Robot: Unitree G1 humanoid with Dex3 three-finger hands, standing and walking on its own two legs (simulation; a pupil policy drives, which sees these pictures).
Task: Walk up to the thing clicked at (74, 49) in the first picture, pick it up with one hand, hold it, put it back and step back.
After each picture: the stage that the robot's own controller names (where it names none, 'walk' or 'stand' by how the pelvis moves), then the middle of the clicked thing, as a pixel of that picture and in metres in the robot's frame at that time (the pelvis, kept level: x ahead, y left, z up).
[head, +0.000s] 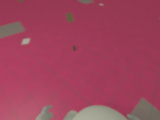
stand; (74, 48) +1.40 +0.32 -0.72
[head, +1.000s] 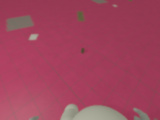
walk; (82, 50) +1.28 +0.11 -0.70
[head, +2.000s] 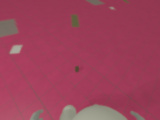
walk; (76, 69) +0.79 +0.11 -0.71
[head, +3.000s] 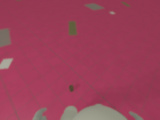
walk; (71, 88) +0.47 +0.18 -0.71
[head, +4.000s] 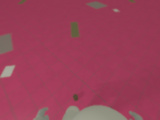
stand; (75, 97) +0.34 +0.15 -0.70
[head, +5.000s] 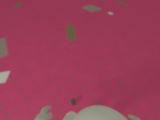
stand; (73, 101) +0.31 +0.16 -0.72
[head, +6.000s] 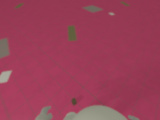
stand; (74, 101) +0.31 +0.16 -0.73
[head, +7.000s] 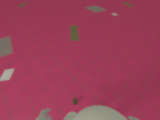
stand; (75, 101) +0.31 +0.14 -0.73
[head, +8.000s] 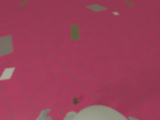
stand; (75, 101) +0.31 +0.14 -0.73
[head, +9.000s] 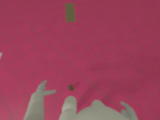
go down; (71, 88) +0.33 +0.15 -0.66
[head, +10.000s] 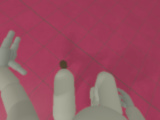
go down; (63, 65) +0.39 +0.20 -0.30
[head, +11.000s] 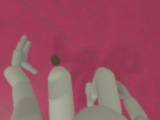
close in; (55, 61) +0.39 +0.22 -0.26
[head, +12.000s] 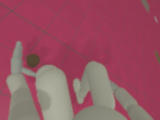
close; (33, 61) +0.37 +0.25 -0.22
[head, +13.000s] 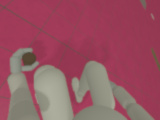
close; (29, 60) +0.37 +0.26 -0.21
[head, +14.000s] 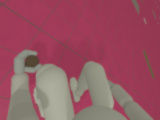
lift; (31, 62) +0.35 +0.24 -0.23
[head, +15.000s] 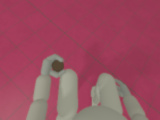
lift; (58, 67) +0.31 +0.23 -0.06
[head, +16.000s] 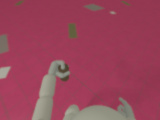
hold; (64, 72) +0.33 +0.17 +0.04
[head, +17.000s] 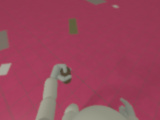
hold; (66, 75) +0.31 +0.17 +0.00
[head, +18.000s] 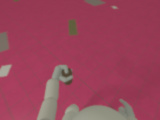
crouch; (67, 76) +0.31 +0.16 -0.01
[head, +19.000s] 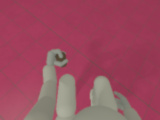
crouch; (61, 60) +0.41 +0.19 -0.09
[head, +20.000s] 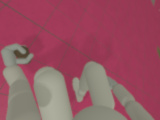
lower; (23, 55) +0.39 +0.29 -0.23
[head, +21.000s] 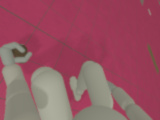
lower; (21, 54) +0.41 +0.28 -0.22
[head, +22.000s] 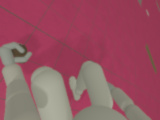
lower; (20, 54) +0.41 +0.28 -0.23
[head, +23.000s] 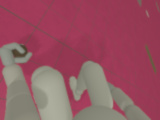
lower; (21, 54) +0.40 +0.28 -0.23
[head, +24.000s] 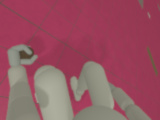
loosen; (26, 56) +0.39 +0.27 -0.23
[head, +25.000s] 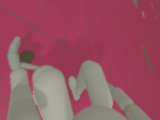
withdraw; (26, 58) +0.39 +0.25 -0.23
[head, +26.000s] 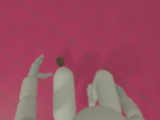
stand; (60, 62) +0.40 +0.22 -0.29
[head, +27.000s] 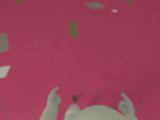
stand; (74, 98) +0.33 +0.14 -0.65
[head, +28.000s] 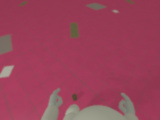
stand; (74, 97) +0.36 +0.16 -0.67
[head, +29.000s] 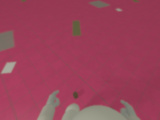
stand; (75, 95) +0.36 +0.15 -0.68
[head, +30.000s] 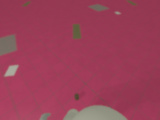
stand; (76, 96) +0.37 +0.14 -0.72
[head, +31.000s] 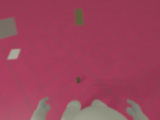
walk; (78, 80) +0.49 +0.11 -0.71
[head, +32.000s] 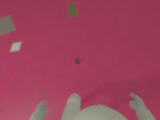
walk; (77, 61) +0.79 +0.21 -0.69
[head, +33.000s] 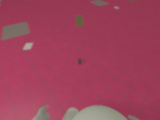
stand; (79, 61) +1.00 +0.17 -0.71
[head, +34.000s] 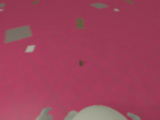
stand; (80, 63) +1.01 +0.14 -0.72
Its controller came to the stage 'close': yes
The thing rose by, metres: 0.71
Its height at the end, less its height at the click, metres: +0.00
